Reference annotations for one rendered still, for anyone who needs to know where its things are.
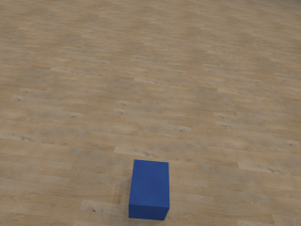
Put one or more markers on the carton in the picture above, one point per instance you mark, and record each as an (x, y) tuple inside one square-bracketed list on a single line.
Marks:
[(149, 192)]

